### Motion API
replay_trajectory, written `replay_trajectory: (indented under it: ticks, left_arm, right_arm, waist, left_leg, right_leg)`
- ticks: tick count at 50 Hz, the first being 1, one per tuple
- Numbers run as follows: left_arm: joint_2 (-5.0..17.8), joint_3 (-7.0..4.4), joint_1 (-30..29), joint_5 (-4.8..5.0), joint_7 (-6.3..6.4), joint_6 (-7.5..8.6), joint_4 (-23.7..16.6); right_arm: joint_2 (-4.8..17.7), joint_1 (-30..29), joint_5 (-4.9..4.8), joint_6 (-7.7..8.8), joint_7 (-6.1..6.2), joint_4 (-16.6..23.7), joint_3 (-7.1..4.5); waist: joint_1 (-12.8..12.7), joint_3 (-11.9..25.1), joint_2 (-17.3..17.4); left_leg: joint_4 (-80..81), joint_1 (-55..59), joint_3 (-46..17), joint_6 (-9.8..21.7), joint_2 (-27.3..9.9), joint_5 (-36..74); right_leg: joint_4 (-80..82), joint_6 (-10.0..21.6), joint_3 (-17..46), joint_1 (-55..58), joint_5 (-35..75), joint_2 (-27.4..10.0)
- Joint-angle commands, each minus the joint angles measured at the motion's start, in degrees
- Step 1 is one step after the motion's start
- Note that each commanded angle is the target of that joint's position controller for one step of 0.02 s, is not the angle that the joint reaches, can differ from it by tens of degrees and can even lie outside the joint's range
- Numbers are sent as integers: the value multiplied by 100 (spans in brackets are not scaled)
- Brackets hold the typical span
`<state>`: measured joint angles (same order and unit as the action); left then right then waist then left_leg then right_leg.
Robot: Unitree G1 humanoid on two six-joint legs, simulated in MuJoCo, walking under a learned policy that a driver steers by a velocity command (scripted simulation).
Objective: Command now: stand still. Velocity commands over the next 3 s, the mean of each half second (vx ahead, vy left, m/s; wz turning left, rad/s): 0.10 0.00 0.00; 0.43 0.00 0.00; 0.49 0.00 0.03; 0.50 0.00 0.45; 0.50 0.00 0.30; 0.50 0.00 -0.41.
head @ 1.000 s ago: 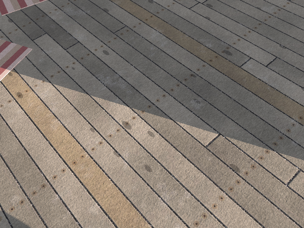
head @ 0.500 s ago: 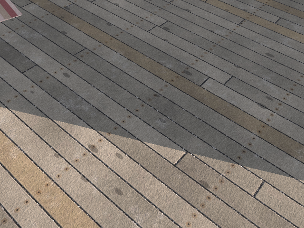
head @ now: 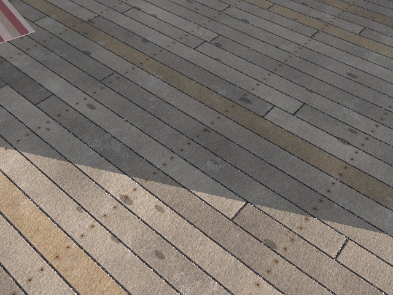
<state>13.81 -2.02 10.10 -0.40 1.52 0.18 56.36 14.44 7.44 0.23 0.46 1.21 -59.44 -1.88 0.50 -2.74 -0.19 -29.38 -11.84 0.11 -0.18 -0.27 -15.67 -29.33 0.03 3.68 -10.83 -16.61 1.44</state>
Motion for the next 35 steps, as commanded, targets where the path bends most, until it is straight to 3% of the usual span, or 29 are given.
replay_trajectory:
  ticks: [1, 12, 13, 15, 16, 18, 21, 22, 24, 25, 26, 27, 28, 29, 31, 33, 35]
  left_arm:
    - [668, -117, 18, 3, 25, 52, -147]
    - [598, -72, 119, 13, 43, 43, 122]
    - [551, -60, 228, 17, 47, 36, 194]
    - [629, -92, 238, 80, 62, 31, 190]
    - [631, -93, 210, 95, 65, 68, 142]
    - [531, -77, 161, 142, 35, 232, 69]
    - [268, -43, 5, 191, -70, 454, -64]
    - [286, -50, 27, 191, -97, 486, -60]
    - [216, -57, 622, 213, -122, 523, 151]
    - [356, -114, 1121, 208, -109, 523, 365]
    - [802, -246, 1804, 192, -91, 540, 583]
    - [1407, -398, 2330, 191, -152, 574, 677]
    - [1010, -276, 2232, 79, -179, 643, 612]
    - [712, -193, 2035, 53, -197, 695, 525]
    - [622, -134, 1751, 90, -238, 675, 394]
    - [367, -35, 1771, 65, -203, 564, 381]
    - [426, -23, 1684, 49, -117, 488, 292]
  right_arm:
    - [651, -44, -1, 55, 28, 157, -96]
    - [596, 194, -1, 57, 61, -29, -42]
    - [555, 310, -4, 50, 65, -92, -32]
    - [684, 352, -79, 31, 87, -85, -83]
    - [708, 372, -95, 56, 92, -49, -90]
    - [768, 613, -150, 192, 70, -52, -119]
    - [1058, 1026, -169, 334, 20, -128, -232]
    - [1037, 925, -162, 348, 7, -57, -231]
    - [986, 305, -199, 336, -33, 211, -206]
    - [839, -34, -211, 330, -49, 376, -168]
    - [474, -320, -207, 392, -67, 569, -76]
    - [365, -383, -183, 534, -67, 809, -52]
    - [604, -419, -225, 616, -83, 810, -115]
    - [593, -171, -281, 668, -144, 733, -116]
    - [553, -182, -242, 706, -209, 708, -127]
    - [432, -359, -189, 683, -280, 803, -129]
    - [242, -650, -146, 631, -338, 949, -61]
  waist:
    - [-5, 229, 23]
    - [-7, 152, 7]
    - [-9, 269, 14]
    - [0, -30, 93]
    - [11, -275, 149]
    - [87, -518, 327]
    - [112, -381, 943]
    - [42, -397, 890]
    - [-398, -422, 890]
    - [-609, -415, 643]
    - [-791, -308, -417]
    - [-859, -155, -1709]
    - [-746, -220, -1152]
    - [-536, -222, -732]
    - [-368, -195, -363]
    - [-322, -178, -447]
    - [-323, -258, -448]
  left_leg:
    - [461, 104, -216, 148, -219, 810]
    - [517, 36, -201, 153, -183, 687]
    - [552, 71, -156, 171, -128, 81]
    - [548, -231, -224, 358, -66, -1875]
    - [651, -428, -430, 485, -178, -2511]
    - [879, -369, -1043, 764, -560, -2892]
    - [1671, 28, -2592, 1356, -1592, -3091]
    - [1773, -236, -2697, 1394, -1678, -2952]
    - [1562, -1050, -1987, 1094, -1303, -2496]
    - [1021, -1594, -1386, 816, -890, -1884]
    - [-500, -2343, -321, 390, -184, -1039]
    - [-2102, -3260, 250, 174, 244, -1099]
    - [-3226, -3939, -220, 237, 73, -1651]
    - [-3781, -4246, -421, 363, -131, -1313]
    - [-3840, -4503, -302, 456, -451, -555]
    - [-3374, -4119, -102, 364, -606, -99]
    - [-2575, -3651, 131, 180, -544, 435]
  right_leg:
    - [495, 154, 202, -117, 1015, -260]
    - [540, 123, 124, -153, 907, -221]
    - [558, 139, 60, -121, 329, -157]
    - [402, 289, -39, -555, -1612, 1]
    - [360, 370, 3, -846, -2150, -29]
    - [78, 439, 36, -1276, -2061, -111]
    - [-949, 387, -441, -1530, -889, -46]
    - [-992, 455, -417, -1277, -821, -115]
    - [-44, 639, -499, -71, -806, -96]
    - [466, 669, -221, 761, -484, -204]
    - [1081, 957, 1145, 1430, -1043, -904]
    - [1768, 1571, 3099, 2131, -826, -2027]
    - [1697, 1750, 3478, 2327, -193, -2293]
    - [1537, 1613, 2975, 2488, 384, -2165]
    - [1587, 1314, 2038, 2492, 1361, -1941]
    - [1795, 1107, 1268, 2111, 2052, -1629]
    - [2025, 1076, 742, 1538, 2176, -1380]
